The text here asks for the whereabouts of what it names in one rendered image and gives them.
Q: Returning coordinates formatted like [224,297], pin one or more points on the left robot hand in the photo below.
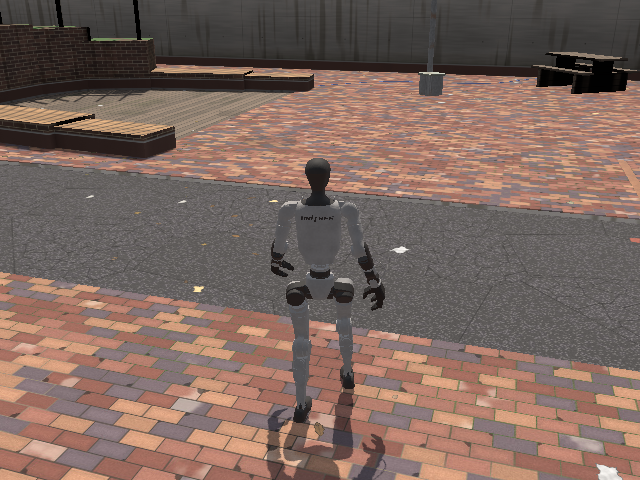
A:
[285,264]

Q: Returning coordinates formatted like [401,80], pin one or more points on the robot left thigh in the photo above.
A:
[299,312]

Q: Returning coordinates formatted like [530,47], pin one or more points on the robot left shin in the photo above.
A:
[300,366]

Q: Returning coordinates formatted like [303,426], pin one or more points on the left robot forearm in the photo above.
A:
[276,258]

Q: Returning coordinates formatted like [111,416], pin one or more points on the robot right upper arm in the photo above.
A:
[351,212]

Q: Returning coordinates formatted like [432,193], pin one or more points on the robot left upper arm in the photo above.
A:
[286,212]

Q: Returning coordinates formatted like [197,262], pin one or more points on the right robot hand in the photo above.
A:
[379,295]

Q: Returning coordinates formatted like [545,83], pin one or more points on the right robot forearm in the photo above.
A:
[368,268]

